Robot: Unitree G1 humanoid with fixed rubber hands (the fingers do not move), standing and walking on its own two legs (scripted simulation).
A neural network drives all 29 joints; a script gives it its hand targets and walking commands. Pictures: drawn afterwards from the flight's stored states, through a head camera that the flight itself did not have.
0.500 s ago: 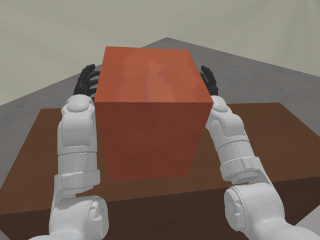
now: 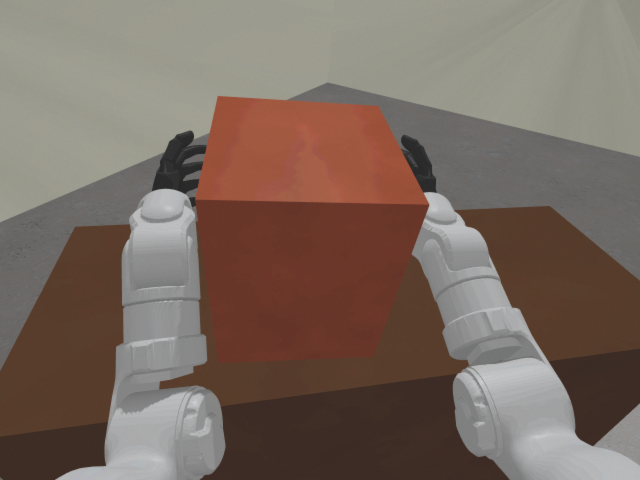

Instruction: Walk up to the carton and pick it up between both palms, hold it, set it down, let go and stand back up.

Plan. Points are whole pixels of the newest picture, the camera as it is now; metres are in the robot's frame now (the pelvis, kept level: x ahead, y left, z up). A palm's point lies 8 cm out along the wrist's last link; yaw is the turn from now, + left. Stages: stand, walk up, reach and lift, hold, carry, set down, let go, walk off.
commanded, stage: hold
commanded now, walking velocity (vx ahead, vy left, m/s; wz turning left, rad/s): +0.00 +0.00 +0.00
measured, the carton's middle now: (299, 232) +0.36 +0.01 +0.19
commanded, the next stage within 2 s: set down in 0.34 s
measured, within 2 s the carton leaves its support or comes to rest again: neither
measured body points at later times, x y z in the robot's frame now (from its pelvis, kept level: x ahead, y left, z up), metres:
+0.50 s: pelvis +0.00 +0.00 +0.00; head -0.07 +0.02 +0.44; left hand +0.37 +0.16 +0.24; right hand +0.39 -0.13 +0.24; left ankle +0.04 +0.11 -0.75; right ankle -0.01 -0.09 -0.75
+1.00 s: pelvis +0.01 +0.00 +0.00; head -0.02 +0.04 +0.45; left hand +0.38 +0.18 +0.18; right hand +0.40 -0.11 +0.17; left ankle +0.04 +0.11 -0.75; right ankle -0.01 -0.09 -0.75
